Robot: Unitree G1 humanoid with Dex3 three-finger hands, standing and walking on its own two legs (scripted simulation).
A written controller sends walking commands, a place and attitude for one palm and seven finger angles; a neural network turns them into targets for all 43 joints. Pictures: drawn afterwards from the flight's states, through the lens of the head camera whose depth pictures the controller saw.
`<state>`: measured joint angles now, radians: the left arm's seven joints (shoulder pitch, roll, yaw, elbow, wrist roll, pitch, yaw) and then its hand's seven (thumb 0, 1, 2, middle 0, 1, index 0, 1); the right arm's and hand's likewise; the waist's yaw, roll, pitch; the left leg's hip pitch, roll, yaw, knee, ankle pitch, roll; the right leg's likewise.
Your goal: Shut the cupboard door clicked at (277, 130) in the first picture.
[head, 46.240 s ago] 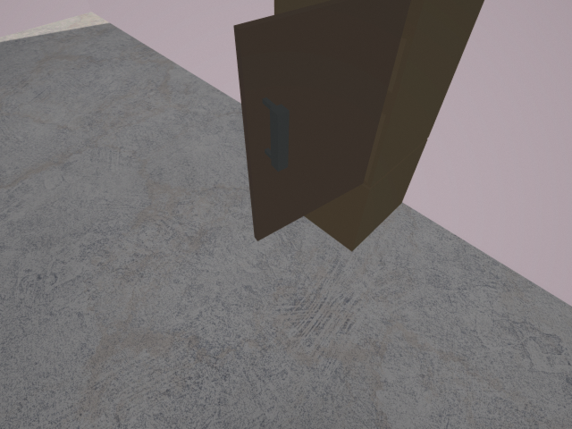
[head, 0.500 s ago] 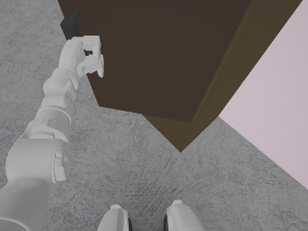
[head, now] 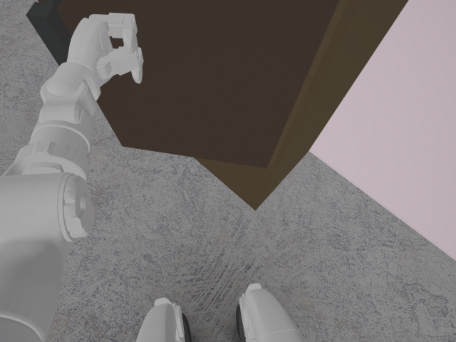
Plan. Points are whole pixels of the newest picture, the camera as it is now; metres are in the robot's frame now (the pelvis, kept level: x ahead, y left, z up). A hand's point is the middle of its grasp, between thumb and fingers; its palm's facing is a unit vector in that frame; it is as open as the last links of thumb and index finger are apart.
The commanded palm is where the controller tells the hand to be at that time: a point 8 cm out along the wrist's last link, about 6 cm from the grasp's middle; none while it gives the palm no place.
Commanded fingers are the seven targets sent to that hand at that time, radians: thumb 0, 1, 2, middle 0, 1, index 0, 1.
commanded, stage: push the door shut along its arc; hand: left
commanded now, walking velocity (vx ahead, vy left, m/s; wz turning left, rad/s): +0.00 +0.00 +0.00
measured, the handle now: (72, 44) +0.59 +0.17 +0.11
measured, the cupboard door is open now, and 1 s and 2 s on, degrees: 34 23 23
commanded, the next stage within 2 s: pull the fist back off the door in 0.40 s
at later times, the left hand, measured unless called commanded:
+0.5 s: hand (147, 47) +0.56 +0.05 +0.13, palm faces -0.43 -0.90 -0.04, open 3.6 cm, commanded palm +0.60 +0.06 +0.12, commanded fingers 0.00 0.90 0.90 -1.30 -1.50 -1.30 -1.50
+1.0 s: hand (159, 43) +0.58 +0.03 +0.12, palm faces +0.03 -1.00 -0.03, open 3.2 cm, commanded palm +0.53 +0.07 +0.12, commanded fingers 0.00 0.90 0.90 -1.30 -1.50 -1.30 -1.50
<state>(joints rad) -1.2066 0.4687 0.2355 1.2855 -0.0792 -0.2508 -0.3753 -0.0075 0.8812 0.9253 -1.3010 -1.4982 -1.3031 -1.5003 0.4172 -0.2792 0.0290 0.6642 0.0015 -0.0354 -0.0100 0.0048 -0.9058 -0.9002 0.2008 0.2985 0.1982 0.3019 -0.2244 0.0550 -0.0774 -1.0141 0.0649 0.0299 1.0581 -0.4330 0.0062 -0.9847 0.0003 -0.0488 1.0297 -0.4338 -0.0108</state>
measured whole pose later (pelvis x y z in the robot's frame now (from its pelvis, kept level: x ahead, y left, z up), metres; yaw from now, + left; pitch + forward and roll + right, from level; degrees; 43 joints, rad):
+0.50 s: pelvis -0.01 +0.00 -0.02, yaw +0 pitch +26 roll -3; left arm -1.43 0.51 0.14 1.36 -0.07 -0.18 -0.39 0.04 1.01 1.01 -1.30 -1.50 -1.30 -1.50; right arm 0.38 -0.28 0.03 0.72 -0.02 -0.11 -0.03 0.00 -0.91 -0.90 0.20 0.30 0.20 0.30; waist -0.26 0.05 -0.08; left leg -1.16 0.06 0.00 1.16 -0.45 0.01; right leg -1.11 0.00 -0.07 1.11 -0.45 -0.01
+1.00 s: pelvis +0.01 +0.00 +0.01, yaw -1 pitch +24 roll -1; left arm -1.16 0.28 0.31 1.24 0.04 -0.34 0.18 0.02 0.92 0.91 -1.30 -1.50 -1.30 -1.50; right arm 0.52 -0.24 0.00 0.66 -0.08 -0.01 0.10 0.00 -0.91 -0.90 0.20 0.30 0.20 0.30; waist -0.23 0.07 -0.11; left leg -0.98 0.07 0.05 0.99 -0.42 0.00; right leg -0.97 0.01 -0.03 0.97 -0.42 -0.01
